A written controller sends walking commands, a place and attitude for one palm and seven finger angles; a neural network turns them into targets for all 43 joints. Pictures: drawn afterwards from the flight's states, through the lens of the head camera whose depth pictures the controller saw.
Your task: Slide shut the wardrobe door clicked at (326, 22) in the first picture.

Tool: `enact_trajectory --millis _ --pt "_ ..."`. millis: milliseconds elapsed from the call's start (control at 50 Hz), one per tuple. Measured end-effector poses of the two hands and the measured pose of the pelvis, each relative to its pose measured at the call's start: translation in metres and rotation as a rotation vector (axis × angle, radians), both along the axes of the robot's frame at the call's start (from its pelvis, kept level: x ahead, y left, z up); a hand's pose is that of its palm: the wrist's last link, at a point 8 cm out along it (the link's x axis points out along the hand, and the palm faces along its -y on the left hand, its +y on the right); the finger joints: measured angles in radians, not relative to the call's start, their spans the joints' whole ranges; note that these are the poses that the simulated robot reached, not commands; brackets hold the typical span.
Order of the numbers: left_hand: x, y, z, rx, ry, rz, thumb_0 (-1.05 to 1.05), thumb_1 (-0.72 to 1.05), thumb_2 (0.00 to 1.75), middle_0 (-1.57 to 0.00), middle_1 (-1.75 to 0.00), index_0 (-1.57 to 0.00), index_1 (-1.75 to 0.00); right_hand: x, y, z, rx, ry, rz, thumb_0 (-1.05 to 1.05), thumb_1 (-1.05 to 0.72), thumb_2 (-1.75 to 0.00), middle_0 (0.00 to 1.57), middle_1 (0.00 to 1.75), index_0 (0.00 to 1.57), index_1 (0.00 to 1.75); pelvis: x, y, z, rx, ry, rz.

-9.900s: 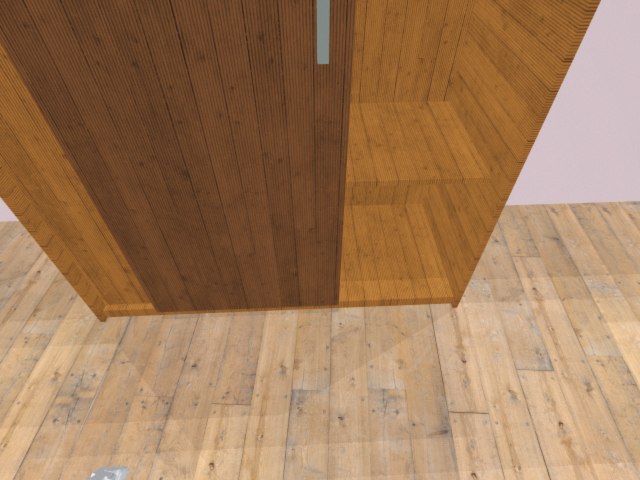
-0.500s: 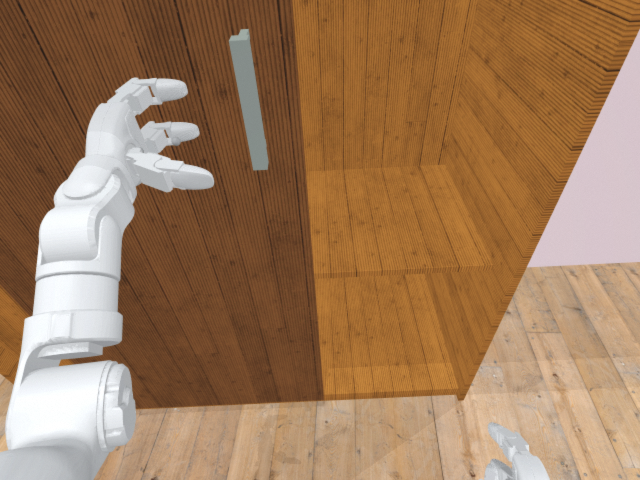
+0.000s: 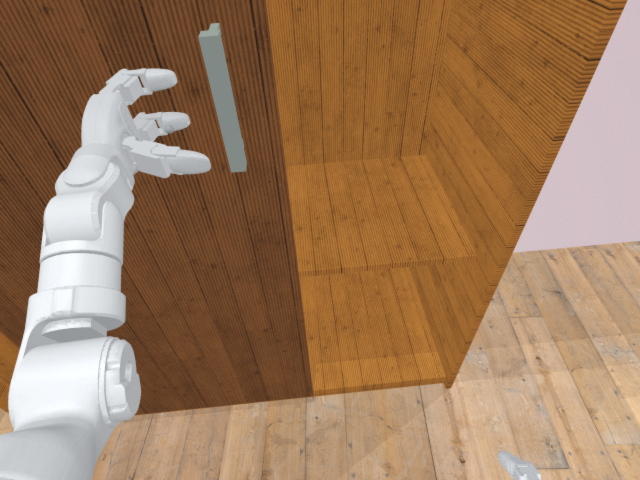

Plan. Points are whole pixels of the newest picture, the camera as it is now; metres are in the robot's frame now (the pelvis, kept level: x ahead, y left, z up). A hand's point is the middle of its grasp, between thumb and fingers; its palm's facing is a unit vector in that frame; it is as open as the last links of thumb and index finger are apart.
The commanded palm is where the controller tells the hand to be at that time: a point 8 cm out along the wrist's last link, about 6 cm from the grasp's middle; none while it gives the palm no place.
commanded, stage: move the hooked fingers beside the handle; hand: left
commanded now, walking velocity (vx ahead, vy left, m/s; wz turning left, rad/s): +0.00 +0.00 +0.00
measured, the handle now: (227, 101) +0.50 +0.13 +0.26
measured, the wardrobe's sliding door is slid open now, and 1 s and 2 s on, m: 0.43 0.43 0.43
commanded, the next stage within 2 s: feel for the door with the fingertips in 0.56 s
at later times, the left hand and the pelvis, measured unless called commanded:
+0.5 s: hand (165, 129) +0.42 +0.18 +0.27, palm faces +0.14 -0.99 -0.01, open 14.0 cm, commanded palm +0.39 +0.23 +0.26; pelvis +0.00 +0.00 +0.00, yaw +0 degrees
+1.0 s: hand (200, 129) +0.43 +0.15 +0.26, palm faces +0.10 -1.00 +0.01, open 14.0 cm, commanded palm +0.40 +0.20 +0.26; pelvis +0.00 +0.00 +0.00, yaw +0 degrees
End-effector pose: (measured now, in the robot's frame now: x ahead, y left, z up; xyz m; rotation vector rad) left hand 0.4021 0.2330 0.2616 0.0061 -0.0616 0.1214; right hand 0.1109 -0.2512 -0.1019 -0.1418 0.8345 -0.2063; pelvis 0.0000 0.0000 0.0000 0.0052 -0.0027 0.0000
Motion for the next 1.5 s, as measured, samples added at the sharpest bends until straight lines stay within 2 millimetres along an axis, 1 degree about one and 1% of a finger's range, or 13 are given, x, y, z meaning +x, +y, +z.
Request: enact_trajectory --millis 120,220,320,420,540,680,760,920,1060,1120,1260,1340,1500 --pt "-0.002 0.006 -0.005 0.011 0.009 0.013 -0.01 -0.5 0.3 -0.3 -1.2 -0.3 -1.2 0.006 0.002 0.001 -0.007 -0.001 0.012 0.01 -0.9 -0.9 0.2 0.3 0.2 0.3 0.001 0.001 0.0 -0.001 -0.001 0.005" --pt "-0.005 -0.001 0.001 0.005 -0.018 -0.008 -0.01 -0.5 0.3 -0.3 -1.2 -0.3 -1.2 0.019 0.006 0.003 -0.007 -0.022 0.034 0.01 -0.9 -0.9 0.2 0.3 0.2 0.3 0.002 0.002 0.0 -0.002 -0.003 0.012" --pt "-0.002 -0.009 0.0 -0.004 0.014 -0.012 -0.01 -0.5 0.29 -0.3 -1.2 -0.3 -1.2 0.031 0.011 0.007 0.001 -0.048 0.051 0.01 -0.9 -0.9 0.2 0.3 0.2 0.3 0.001 0.002 -0.001 -0.001 -0.001 0.014" --pt "-0.002 -0.004 0.0 -0.007 0.01 0.013 -0.01 -0.5 0.3 -0.3 -1.2 -0.3 -1.2 0.035 0.014 0.011 0.01 -0.071 0.051 0.01 -0.9 -0.9 0.2 0.3 0.2 0.3 0.002 0.001 0.0 0.001 -0.003 0.007" --pt "-0.01 0.002 0.004 0.006 -0.016 0.01 -0.01 -0.5 0.3 -0.3 -1.2 -0.3 -1.2 0.032 0.012 0.009 0.01 -0.059 0.052 0.01 -0.9 -0.9 0.2 0.3 0.2 0.3 0.002 0.001 0.0 0.0 -0.011 0.012" --pt "-0.011 0.004 -0.003 0.006 0.026 0.012 -0.01 -0.5 0.29 -0.3 -1.2 -0.3 -1.2 0.024 0.007 0.006 -0.007 -0.032 0.049 0.01 -0.9 -0.9 0.2 0.3 0.2 0.3 -0.002 0.0 0.0 -0.004 -0.011 0.021" --pt "-0.008 -0.002 -0.002 0.002 0.013 0.002 -0.01 -0.5 0.29 -0.3 -1.2 -0.3 -1.2 0.019 0.006 0.005 -0.013 -0.022 0.047 0.01 -0.9 -0.9 0.2 0.3 0.2 0.3 -0.004 0.0 0.0 -0.004 -0.008 0.023" --pt "0.0 -0.029 0.002 -0.018 -0.001 -0.037 -0.01 -0.5 0.3 -0.3 -1.2 -0.3 -1.2 0.011 0.008 0.002 0.004 -0.015 0.033 0.01 -0.9 -0.9 0.2 0.3 0.2 0.3 -0.004 0.002 0.0 -0.003 -0.005 0.012" --pt "0.001 -0.04 -0.002 -0.019 0.005 -0.02 -0.01 -0.5 0.3 -0.3 -1.2 -0.3 -1.2 0.008 0.011 0.001 0.021 -0.017 0.026 0.01 -0.9 -0.9 0.2 0.3 0.2 0.3 -0.004 0.001 0.0 -0.001 -0.009 0.002" --pt "0.001 -0.041 -0.001 -0.021 0.002 -0.015 -0.01 -0.5 0.3 -0.3 -1.2 -0.3 -1.2 0.009 0.011 0.001 0.019 -0.013 0.029 0.01 -0.9 -0.9 0.2 0.3 0.2 0.3 -0.004 0.0 0.0 0.0 -0.01 0.002" --pt "0.005 -0.034 0.002 -0.005 0.023 0.011 -0.01 -0.5 0.3 -0.3 -1.2 -0.3 -1.2 0.008 0.006 0.001 0.007 -0.003 0.029 0.01 -0.9 -0.9 0.2 0.3 0.2 0.3 -0.004 -0.002 0.0 -0.002 -0.007 0.008" --pt "0.008 -0.033 0.005 -0.009 0.01 0.002 -0.01 -0.5 0.3 -0.3 -1.2 -0.3 -1.2 0.005 0.003 0.0 -0.001 0.008 0.029 0.01 -0.9 -0.9 0.2 0.3 0.2 0.3 -0.004 -0.002 0.0 -0.002 -0.004 0.012" --pt "0.015 -0.039 0.002 -0.002 0.028 -0.011 -0.01 -0.5 0.3 -0.3 -1.2 -0.3 -1.2 -0.002 -0.001 -0.002 -0.007 0.031 0.015 0.01 -0.9 -0.9 0.2 0.3 0.2 0.3 -0.003 -0.001 0.0 -0.002 0.004 0.015"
